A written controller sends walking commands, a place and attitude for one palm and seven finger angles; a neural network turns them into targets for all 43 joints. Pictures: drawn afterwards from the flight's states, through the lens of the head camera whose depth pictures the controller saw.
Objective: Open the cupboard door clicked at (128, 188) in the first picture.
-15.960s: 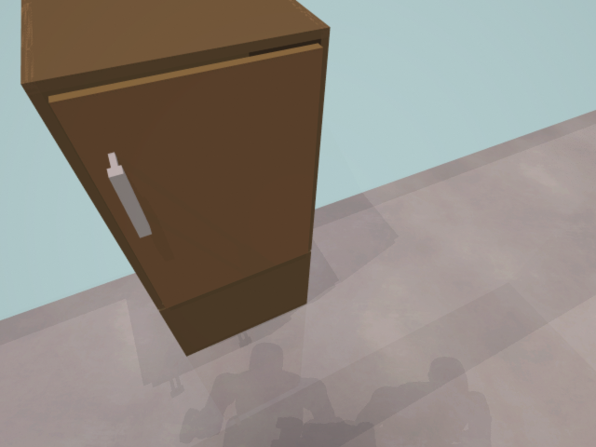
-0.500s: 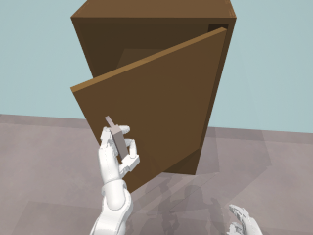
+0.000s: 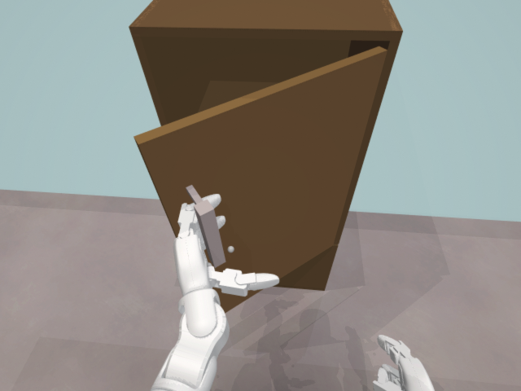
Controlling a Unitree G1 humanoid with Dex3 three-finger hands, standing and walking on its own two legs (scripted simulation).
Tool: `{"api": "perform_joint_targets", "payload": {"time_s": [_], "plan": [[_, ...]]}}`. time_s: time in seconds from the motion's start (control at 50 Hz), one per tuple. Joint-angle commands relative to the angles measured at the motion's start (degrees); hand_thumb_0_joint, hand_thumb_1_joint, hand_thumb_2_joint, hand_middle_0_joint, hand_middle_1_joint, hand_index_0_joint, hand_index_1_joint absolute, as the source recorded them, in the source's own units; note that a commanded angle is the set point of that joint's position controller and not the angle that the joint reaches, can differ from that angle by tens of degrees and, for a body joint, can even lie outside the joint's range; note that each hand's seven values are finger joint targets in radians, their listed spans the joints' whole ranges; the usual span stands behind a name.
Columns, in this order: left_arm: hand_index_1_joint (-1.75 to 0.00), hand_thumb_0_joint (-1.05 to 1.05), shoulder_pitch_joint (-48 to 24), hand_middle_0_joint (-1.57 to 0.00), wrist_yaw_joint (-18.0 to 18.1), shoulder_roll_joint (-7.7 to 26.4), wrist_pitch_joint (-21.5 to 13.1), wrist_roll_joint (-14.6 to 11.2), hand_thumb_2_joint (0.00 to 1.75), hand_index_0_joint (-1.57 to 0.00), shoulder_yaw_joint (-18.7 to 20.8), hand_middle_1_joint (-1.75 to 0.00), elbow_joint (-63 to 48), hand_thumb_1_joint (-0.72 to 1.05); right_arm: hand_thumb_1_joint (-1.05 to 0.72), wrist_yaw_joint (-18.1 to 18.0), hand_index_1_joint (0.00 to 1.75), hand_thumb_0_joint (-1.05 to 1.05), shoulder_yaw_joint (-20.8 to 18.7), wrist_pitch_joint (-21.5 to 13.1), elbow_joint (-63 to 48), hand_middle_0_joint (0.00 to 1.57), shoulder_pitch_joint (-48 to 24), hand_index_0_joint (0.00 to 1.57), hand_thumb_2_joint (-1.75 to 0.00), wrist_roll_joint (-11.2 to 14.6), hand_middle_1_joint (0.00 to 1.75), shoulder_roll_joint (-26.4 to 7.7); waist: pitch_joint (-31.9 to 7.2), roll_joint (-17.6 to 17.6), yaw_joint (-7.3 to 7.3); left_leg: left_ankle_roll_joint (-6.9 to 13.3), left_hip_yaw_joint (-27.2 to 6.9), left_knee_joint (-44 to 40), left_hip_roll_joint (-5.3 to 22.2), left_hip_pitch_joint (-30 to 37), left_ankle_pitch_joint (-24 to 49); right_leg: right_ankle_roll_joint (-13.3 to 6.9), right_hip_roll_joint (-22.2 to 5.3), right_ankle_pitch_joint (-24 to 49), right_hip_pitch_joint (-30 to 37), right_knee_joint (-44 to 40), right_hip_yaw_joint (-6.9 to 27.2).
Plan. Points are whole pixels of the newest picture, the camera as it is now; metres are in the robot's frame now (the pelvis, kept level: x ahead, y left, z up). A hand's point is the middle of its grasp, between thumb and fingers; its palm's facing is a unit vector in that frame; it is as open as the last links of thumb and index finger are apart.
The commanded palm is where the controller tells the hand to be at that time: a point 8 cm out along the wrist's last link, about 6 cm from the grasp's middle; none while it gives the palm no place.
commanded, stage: open thumb and fingers to let go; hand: left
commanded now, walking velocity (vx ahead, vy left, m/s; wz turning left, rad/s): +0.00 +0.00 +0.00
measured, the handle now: (205, 227) +0.35 +0.10 +0.07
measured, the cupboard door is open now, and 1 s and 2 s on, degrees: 38 41 40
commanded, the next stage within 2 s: slide the hand sideways off the handle in 0.14 s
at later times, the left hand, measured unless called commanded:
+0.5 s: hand (219, 272) +0.27 +0.07 +0.07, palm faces -0.22 -0.98 +0.01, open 16.2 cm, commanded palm +0.26 +0.12 +0.06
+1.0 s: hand (199, 293) +0.25 +0.10 +0.06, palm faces -0.14 -0.99 +0.00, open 16.1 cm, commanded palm +0.22 +0.17 +0.06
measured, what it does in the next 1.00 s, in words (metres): stands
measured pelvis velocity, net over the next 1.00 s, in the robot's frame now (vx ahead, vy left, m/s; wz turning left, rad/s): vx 0.00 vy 0.04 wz -0.03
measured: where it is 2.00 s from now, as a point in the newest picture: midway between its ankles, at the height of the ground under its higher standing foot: outside the picture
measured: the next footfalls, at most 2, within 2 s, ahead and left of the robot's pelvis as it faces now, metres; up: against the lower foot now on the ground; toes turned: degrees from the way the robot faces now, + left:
none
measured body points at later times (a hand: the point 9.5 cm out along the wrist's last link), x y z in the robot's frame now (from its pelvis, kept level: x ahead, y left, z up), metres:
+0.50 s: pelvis -0.01 +0.05 +0.00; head +0.01 +0.04 +0.45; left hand +0.28 +0.13 +0.07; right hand +0.14 -0.18 -0.10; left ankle +0.02 +0.14 -0.69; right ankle +0.00 -0.07 -0.69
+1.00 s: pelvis +0.00 +0.04 -0.01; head +0.03 +0.04 +0.44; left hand +0.25 +0.15 +0.07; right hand +0.18 -0.18 -0.08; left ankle +0.02 +0.14 -0.69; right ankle +0.00 -0.07 -0.69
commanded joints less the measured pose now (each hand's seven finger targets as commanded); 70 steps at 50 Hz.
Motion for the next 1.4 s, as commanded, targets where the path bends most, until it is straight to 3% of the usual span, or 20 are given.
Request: {"api": "perform_joint_targets", "payload": {"time_s": [0.0,0.1,0.22,0.24,0.26,0.28,0.32,0.36,0.4,0.44,0.5,0.52,0.56,0.64,0.84,0.92,1.02,1.18,1.28,1.38], "plan": [[-0.55,0.0,-13.28,-0.19,1.95,-1.73,-2.38,1.34,0.3,-0.19,1.23,-0.55,-11.85,-0.5,-0.9,-0.31,0.3,0.0,-1.55,-2.72,-9.26,0.2,-4.34,0.2,-0.9,0.02,0.3,-4.44,-11.56,-6.39,-0.29,2.52,0.94,-3.26,-1.69,4.17,8.98,3.85,-2.86,17.79,7.65,-10.59,6.05],[-0.3,0.0,-14.22,-0.15,3.28,-4.43,-1.48,1.8,0.3,-0.15,-0.7,-0.3,-11.41,-0.5,-0.9,-0.01,0.3,0.0,-1.5,-2.62,-9.72,0.2,-5.06,0.2,-0.9,0.01,0.3,-4.41,-10.63,-4.79,-0.45,2.43,0.76,-3.66,-1.18,5.43,9.28,2.56,-1.2,13.61,4.81,-9.06,3.22],[-0.3,0.0,-17.43,-0.15,4.72,-6.67,0.05,2.44,0.3,-0.15,-1.98,-0.3,-9.87,-0.5,-0.9,0.44,0.3,0.0,-1.41,-2.59,-9.34,0.2,-5.85,0.2,-0.9,-0.01,0.3,-4.62,-11.01,-4.71,-0.4,2.18,-0.64,-4.12,-0.72,5.49,9.33,1.73,-0.22,10.76,2.81,-7.0,1.21],[-0.3,0.0,-16.21,-0.15,-7.88,-0.1,-2.48,8.87,0.3,-0.15,-14.16,-0.3,-10.43,-0.5,-0.9,0.79,0.3,0.0,-1.47,-2.07,-7.82,0.2,-1.24,0.2,-0.9,0.42,0.3,-6.98,-8.45,-7.95,-5.64,3.28,-0.23,-3.0,-0.72,7.37,10.44,2.19,-0.77,15.56,-0.27,-6.9,3.25],[-0.3,0.0,-18.7,-0.15,-14.8,3.63,-5.15,6.57,0.3,-0.15,-9.86,-0.3,-13.43,-0.5,-0.9,0.44,0.3,0.0,-1.98,-2.18,-9.69,0.2,-0.68,0.2,-0.9,1.01,0.3,-6.41,-11.72,-6.59,-3.98,3.62,-0.25,-2.45,-0.9,7.32,11.37,1.95,-1.08,17.87,1.56,-6.26,3.41],[-0.3,0.0,-18.72,-0.15,-19.05,6.14,-6.82,5.68,0.3,-0.15,-8.91,-0.3,-14.66,-0.5,-0.9,0.0,0.3,0.0,-1.94,-2.21,-10.2,0.2,-0.69,0.2,-0.9,1.23,0.3,-6.61,-14.61,-4.92,-2.91,3.68,-0.25,-2.48,-1.19,8.01,11.98,1.69,-1.12,19.06,3.51,-5.59,3.96],[-0.3,0.0,-18.35,-0.15,-26.38,4.69,-7.52,2.71,0.3,-0.15,-11.17,-0.3,-15.28,-0.5,-0.9,-0.37,0.3,0.0,-1.63,-2.73,-11.38,0.2,-0.66,0.2,-0.9,2.31,0.3,-6.75,-14.89,-0.68,-3.44,3.5,-0.79,-3.04,-0.93,10.8,11.91,1.49,-0.99,17.5,2.21,-5.47,3.58],[-0.3,0.0,-17.4,-0.15,-29.85,2.02,-6.22,-3.38,0.3,-0.15,-10.32,-0.3,-15.01,-0.5,-0.9,-0.76,0.3,0.0,-0.88,-3.81,-12.78,0.2,-1.84,0.2,-0.9,3.65,0.3,-6.33,-11.78,0.44,-3.02,3.07,-1.6,-4.7,-0.76,11.08,7.78,1.58,-0.3,12.07,1.1,-7.01,2.36],[-0.3,0.0,-15.08,-0.15,-29.34,0.28,-3.45,-8.52,0.3,-0.15,-7.54,-0.3,-13.16,-0.5,-0.9,-1.02,0.3,0.0,-0.31,-4.77,-13.44,0.2,-3.0,0.2,-0.9,4.5,0.3,-6.64,-8.26,-2.57,-2.48,2.67,-2.55,-6.73,-0.43,9.83,3.35,1.82,0.38,7.37,0.71,-8.38,1.0],[-0.3,0.0,-13.77,-0.15,-26.65,0.22,-1.88,-10.01,0.3,-0.15,-4.83,-0.3,-14.11,-0.5,-0.9,-0.87,0.3,0.0,-0.31,-5.54,-13.84,0.2,-3.5,0.2,-0.9,4.52,0.3,-6.93,-8.44,-4.5,-1.27,2.26,-3.45,-8.25,-0.28,9.75,3.01,1.88,0.52,6.68,1.48,-7.71,0.06],[-0.3,0.0,-10.24,-0.15,-22.45,1.68,-1.98,-7.1,0.3,-0.15,-3.48,-0.3,-16.22,-0.5,-0.9,0.13,0.3,0.0,-0.6,-5.88,-14.42,0.2,-2.38,0.2,-0.9,3.77,0.3,-6.92,-7.94,-6.41,-0.42,2.27,-2.93,-8.09,-0.21,8.41,4.41,1.92,0.3,7.28,1.59,-6.85,0.06],[-0.3,0.0,-7.93,-0.15,-21.45,3.33,-2.61,-5.11,0.3,-0.15,-2.89,-0.3,-16.5,-0.5,-0.9,0.51,0.3,0.0,-0.74,-5.85,-14.66,0.2,-2.3,0.2,-0.9,3.56,0.3,-7.08,-7.9,-5.04,0.41,2.08,-3.0,-8.19,-0.11,8.15,5.12,1.65,0.18,7.31,1.67,-6.03,0.21],[-0.3,0.0,-5.51,-0.15,-20.25,2.22,-3.6,-2.6,0.3,-0.15,-4.82,-0.3,-18.28,-0.5,-0.9,1.47,0.3,0.0,-0.87,-5.75,-15.43,0.2,-1.88,0.2,-0.9,3.19,0.3,-6.61,-8.05,-3.23,0.3,1.94,-2.96,-7.4,0.18,8.23,6.37,1.42,0.06,7.71,0.37,-4.72,0.18],[-0.3,0.0,-2.24,-0.15,-19.74,5.13,-4.61,-1.07,0.3,-0.15,-3.62,-0.3,-22.58,-0.5,-0.9,2.12,0.3,0.0,-1.17,-5.32,-16.64,0.2,-1.93,0.2,-0.9,2.81,0.3,-6.65,-9.81,-2.9,0.81,2.05,-2.12,-6.35,0.21,7.61,7.06,1.21,0.1,8.32,1.33,-4.49,0.86],[-0.3,0.0,4.45,-0.15,-23.74,8.08,-3.13,-3.98,0.3,-0.15,-1.88,-0.3,-30.07,-0.5,-0.9,0.28,0.3,0.0,-0.5,-5.0,-17.82,0.2,-1.83,0.2,-0.9,3.52,0.3,-6.56,-6.91,-2.48,-0.47,2.51,-1.26,-5.38,-0.2,6.48,6.03,1.77,0.35,9.35,2.07,-5.83,1.66],[-0.3,0.0,9.92,-0.15,-25.24,11.18,-2.7,-5.91,0.3,-0.15,2.53,-0.3,-30.62,-0.5,-0.9,-0.19,0.3,0.0,-0.55,-5.42,-17.38,0.2,-0.93,0.2,-0.9,3.44,0.3,-6.72,-8.7,-4.73,0.37,2.57,-0.95,-4.53,-0.62,5.74,8.87,1.86,0.45,13.13,4.68,-5.58,1.83],[-0.3,0.0,19.5,-0.15,-27.66,14.76,-3.05,-7.41,0.3,-0.15,7.44,-0.3,-32.54,-0.5,-0.9,-0.27,0.3,0.0,-0.74,-5.64,-17.76,0.2,-0.38,0.2,-0.9,3.45,0.3,-6.54,-8.94,-4.15,1.62,2.61,0.34,-3.32,-1.09,4.41,12.35,2.06,0.27,19.18,7.26,-5.27,2.86],[-0.3,0.0,26.46,-0.15,-32.92,16.57,-6.29,-10.96,0.3,-0.15,9.79,-0.3,-38.13,-0.5,-0.9,-0.57,0.3,0.0,-1.21,-7.25,-18.26,0.2,0.2,0.2,-0.9,3.86,0.3,-6.81,-8.24,-2.11,0.34,2.65,0.65,-0.69,-1.51,2.66,12.9,3.14,-0.22,23.8,6.56,-4.77,4.22],[-0.3,0.0,26.81,-0.15,-37.15,19.32,-8.52,-12.93,0.3,-0.15,12.12,-0.3,-38.32,-0.5,-0.9,-1.42,0.3,0.0,-1.62,-8.65,-17.57,0.2,0.65,0.2,-0.9,4.07,0.3,-7.66,-7.24,-3.31,-1.03,2.65,0.3,1.67,-1.86,-0.45,9.51,4.26,-1.18,21.88,4.92,-5.45,6.59],[-0.3,0.0,28.12,-0.15,-41.22,22.02,-8.9,-15.73,0.3,-0.15,16.14,-0.3,-36.06,-0.5,-0.9,-2.4,0.3,0.0,-1.88,-9.54,-17.1,0.2,0.38,0.2,-0.9,4.49,0.3,-8.18,-7.29,-4.83,-0.77,2.57,0.26,3.24,-1.95,-3.18,7.15,4.84,-2.11,17.58,4.93,-6.72,8.87]]}}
